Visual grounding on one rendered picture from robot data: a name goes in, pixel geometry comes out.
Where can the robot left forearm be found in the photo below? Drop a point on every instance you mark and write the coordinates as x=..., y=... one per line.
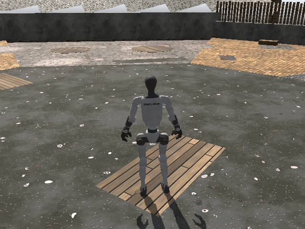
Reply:
x=127, y=125

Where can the robot left upper arm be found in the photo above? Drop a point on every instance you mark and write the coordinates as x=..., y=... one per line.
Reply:
x=134, y=107

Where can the robot left hand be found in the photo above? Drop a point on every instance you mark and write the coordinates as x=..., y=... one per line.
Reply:
x=123, y=135

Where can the robot right upper arm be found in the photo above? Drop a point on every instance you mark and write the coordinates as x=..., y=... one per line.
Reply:
x=169, y=107

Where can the robot right forearm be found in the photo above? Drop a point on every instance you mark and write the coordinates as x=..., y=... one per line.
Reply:
x=176, y=124

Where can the right robot foot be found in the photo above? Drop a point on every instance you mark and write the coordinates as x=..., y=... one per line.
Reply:
x=166, y=189

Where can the right robot thigh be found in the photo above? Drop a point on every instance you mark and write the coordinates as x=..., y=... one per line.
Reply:
x=163, y=141

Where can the robot right hand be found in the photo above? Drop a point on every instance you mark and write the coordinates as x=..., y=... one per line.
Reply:
x=177, y=132

